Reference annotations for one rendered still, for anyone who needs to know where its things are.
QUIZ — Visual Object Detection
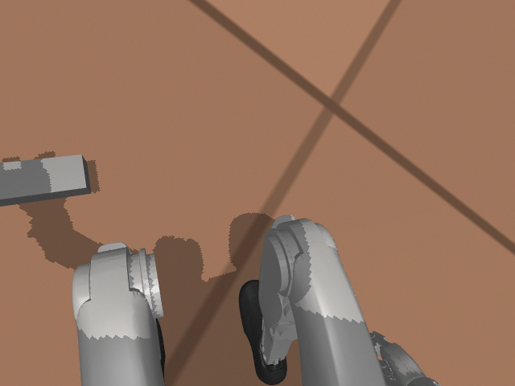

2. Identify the carton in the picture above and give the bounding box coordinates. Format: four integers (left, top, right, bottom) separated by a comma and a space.
0, 154, 92, 207

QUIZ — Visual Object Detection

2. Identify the right robot foot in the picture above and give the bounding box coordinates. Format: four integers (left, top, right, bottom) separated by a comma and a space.
239, 280, 287, 385

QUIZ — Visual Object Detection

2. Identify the right robot hand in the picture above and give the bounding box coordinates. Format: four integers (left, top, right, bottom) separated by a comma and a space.
370, 331, 426, 386

